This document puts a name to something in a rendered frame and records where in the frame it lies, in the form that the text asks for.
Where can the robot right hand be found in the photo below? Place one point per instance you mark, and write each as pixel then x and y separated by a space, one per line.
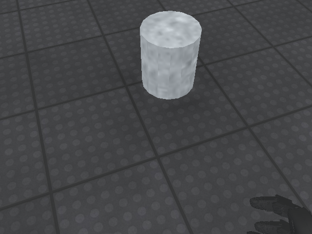
pixel 300 220

